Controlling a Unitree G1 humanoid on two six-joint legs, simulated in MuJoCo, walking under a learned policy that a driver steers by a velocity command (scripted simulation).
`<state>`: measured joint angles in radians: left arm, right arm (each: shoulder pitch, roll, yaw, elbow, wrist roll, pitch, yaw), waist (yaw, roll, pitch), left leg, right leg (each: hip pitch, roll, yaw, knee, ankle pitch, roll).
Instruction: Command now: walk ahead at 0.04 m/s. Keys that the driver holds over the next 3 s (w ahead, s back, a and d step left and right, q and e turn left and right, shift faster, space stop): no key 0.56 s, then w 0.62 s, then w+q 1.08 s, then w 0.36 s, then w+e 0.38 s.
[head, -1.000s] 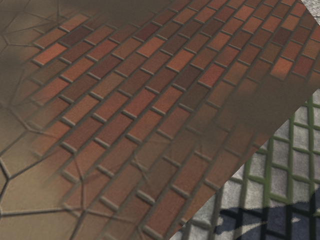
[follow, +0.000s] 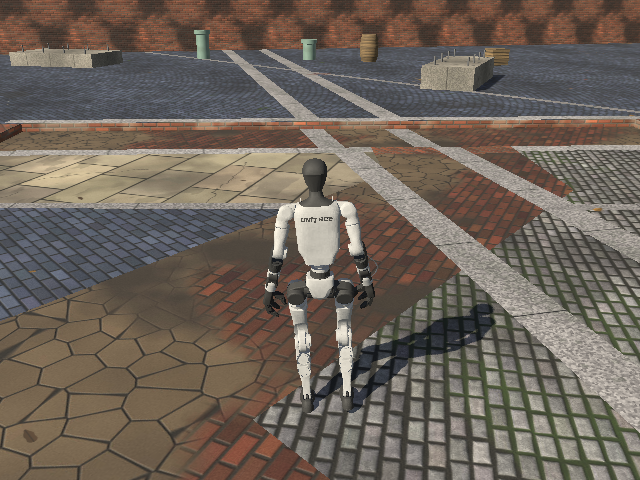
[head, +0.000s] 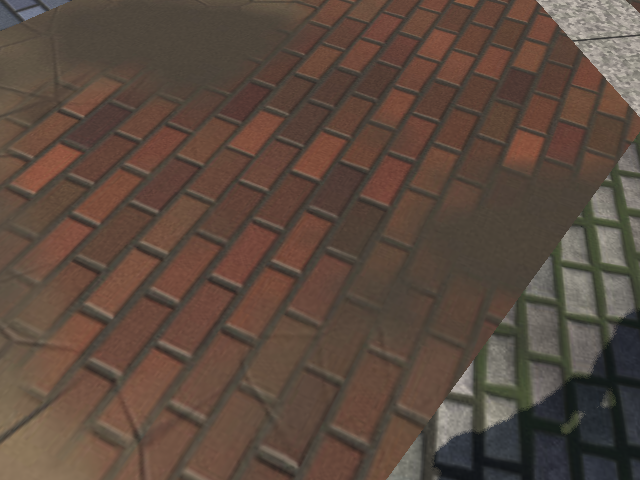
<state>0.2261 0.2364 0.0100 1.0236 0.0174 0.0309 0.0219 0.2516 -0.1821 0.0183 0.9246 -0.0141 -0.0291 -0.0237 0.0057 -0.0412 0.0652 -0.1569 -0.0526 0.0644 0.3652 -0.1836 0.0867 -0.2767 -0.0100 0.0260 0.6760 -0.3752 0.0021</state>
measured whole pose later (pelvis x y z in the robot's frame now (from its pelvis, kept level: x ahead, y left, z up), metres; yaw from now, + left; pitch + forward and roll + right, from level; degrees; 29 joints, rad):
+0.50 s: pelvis +0.03 -0.02 +0.00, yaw +0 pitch -2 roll +0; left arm 0.22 0.18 -0.01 1.16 0.01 0.00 0.05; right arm 0.28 -0.18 0.01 1.09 -0.01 -0.01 -0.04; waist -0.01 0.00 0.04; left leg -0.10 -0.04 0.05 0.37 -0.24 0.06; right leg -0.11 0.01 0.00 0.37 -0.23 -0.01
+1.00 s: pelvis +0.13 -0.07 -0.01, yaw +0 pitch +0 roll +0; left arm 0.29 0.19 0.05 1.05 0.02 -0.07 0.00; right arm 0.40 -0.21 -0.04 1.10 -0.03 -0.04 0.01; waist -0.01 0.04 0.01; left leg -0.28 0.01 0.01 0.97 -0.42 0.09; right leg -0.24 0.03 -0.09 0.51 -0.28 -0.07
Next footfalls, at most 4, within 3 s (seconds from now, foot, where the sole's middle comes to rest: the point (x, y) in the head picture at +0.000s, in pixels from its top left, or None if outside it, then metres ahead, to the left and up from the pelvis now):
0.10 right None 0.06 -0.13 -0.78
0.92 right None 0.17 -0.15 -0.78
1.40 left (315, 470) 0.51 0.00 -0.78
1.96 right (348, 322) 0.87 -0.07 -0.78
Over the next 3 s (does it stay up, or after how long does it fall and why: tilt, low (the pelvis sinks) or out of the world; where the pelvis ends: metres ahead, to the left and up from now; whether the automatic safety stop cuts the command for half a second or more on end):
stays up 1.11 0.26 -0.02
